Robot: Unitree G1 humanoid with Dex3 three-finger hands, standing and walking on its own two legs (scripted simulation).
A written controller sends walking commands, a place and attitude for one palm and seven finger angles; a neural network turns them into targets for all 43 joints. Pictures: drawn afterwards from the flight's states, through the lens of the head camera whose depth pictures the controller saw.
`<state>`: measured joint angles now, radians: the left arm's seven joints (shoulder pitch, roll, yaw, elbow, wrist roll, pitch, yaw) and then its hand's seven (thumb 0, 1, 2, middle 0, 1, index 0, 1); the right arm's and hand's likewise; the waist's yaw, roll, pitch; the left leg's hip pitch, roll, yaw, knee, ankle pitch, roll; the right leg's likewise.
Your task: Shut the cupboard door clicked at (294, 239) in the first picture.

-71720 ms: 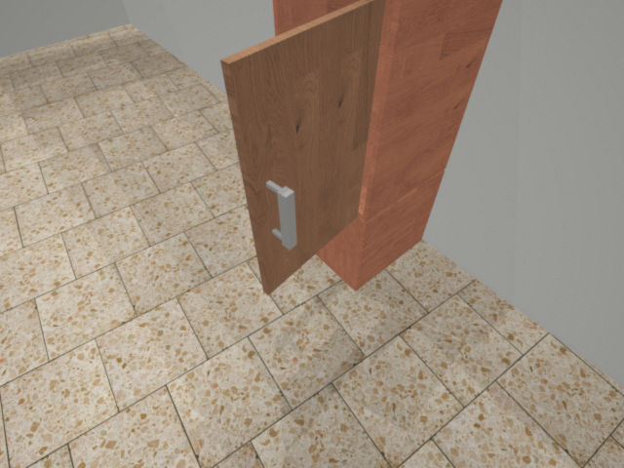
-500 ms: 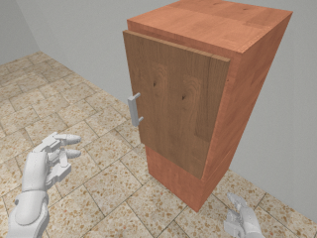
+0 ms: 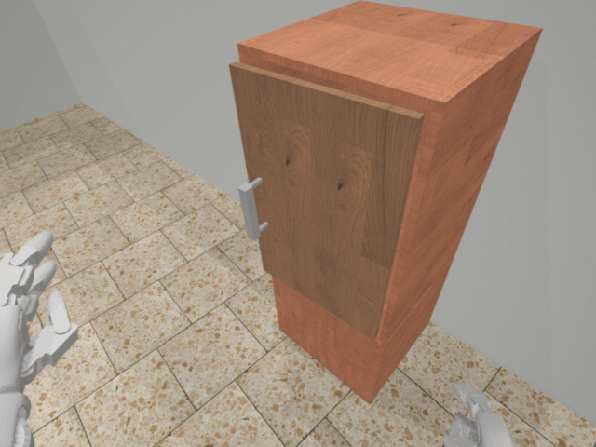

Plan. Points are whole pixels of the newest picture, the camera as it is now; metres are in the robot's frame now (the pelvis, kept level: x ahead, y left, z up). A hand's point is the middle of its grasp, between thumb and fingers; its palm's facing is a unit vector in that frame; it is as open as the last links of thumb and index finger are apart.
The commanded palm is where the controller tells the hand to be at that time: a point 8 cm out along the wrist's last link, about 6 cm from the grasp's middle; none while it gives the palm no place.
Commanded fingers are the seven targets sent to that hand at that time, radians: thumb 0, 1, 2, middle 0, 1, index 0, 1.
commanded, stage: draw the hand back to the body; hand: left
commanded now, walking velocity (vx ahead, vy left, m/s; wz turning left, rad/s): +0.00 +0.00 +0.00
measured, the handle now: (255, 209) +0.63 +0.18 -0.07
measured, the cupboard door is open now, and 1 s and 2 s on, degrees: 4 4 4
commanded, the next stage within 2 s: step back with the hand held close in 0.08 s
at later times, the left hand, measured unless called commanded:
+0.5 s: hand (70, 316) +0.20 +0.27 +0.15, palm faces +0.37 -0.78 -0.50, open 7.5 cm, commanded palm +0.14 +0.31 +0.17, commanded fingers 0.00 0.90 0.90 -0.20 -0.30 -0.20 -0.30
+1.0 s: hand out of the picture +0.12 +0.31 +0.15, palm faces +0.46 -0.75 -0.47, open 7.5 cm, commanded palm +0.05 +0.34 +0.17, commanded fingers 0.00 0.90 0.90 -0.20 -0.30 -0.20 -0.30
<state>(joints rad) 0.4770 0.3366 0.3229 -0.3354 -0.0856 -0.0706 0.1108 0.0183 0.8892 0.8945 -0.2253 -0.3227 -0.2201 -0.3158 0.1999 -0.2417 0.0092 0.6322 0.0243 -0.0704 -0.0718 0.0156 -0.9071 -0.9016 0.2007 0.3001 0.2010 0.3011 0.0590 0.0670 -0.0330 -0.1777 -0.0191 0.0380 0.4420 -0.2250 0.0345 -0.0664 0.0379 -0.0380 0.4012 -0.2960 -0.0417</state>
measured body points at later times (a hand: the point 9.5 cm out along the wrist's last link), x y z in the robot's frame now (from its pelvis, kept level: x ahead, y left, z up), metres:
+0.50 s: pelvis -0.01 +0.01 +0.00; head +0.00 -0.02 +0.45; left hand +0.17 +0.31 +0.18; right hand +0.17 -0.24 -0.10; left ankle +0.01 +0.10 -0.74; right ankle -0.05 -0.09 -0.74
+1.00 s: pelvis -0.08 +0.04 -0.02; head -0.07 +0.04 +0.43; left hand +0.09 +0.35 +0.17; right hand +0.09 -0.20 -0.09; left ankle +0.01 +0.10 -0.74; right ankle -0.05 -0.09 -0.74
